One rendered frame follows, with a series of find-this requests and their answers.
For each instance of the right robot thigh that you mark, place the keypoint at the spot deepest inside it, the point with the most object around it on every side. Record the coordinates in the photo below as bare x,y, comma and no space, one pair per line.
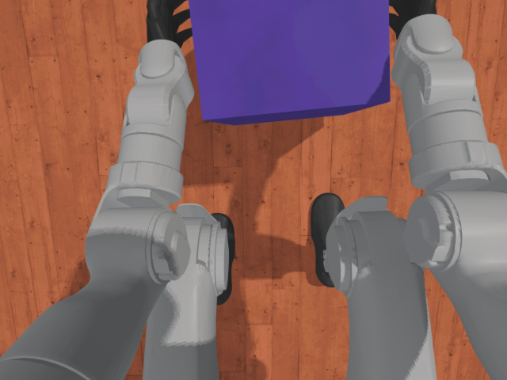
390,335

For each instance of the left robot forearm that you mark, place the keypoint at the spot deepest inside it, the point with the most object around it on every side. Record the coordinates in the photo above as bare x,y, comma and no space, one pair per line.
147,173

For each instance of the robot right hand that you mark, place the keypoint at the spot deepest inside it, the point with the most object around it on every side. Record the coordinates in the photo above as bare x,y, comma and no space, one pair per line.
407,10

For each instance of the right robot upper arm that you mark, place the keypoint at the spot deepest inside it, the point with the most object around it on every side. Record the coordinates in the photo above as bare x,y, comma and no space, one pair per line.
461,237

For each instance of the robot left hand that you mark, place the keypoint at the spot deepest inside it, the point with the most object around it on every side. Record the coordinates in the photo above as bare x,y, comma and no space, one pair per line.
163,25

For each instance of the left robot shin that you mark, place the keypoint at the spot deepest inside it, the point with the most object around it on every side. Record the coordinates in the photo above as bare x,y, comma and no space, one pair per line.
196,210

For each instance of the carton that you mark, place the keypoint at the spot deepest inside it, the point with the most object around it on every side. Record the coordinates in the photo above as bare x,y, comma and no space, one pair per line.
260,61

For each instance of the left robot upper arm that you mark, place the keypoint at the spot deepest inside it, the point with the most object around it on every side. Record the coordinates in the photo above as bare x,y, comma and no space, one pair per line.
131,253

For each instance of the right robot forearm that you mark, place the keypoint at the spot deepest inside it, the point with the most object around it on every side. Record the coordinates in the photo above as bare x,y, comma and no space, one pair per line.
450,148

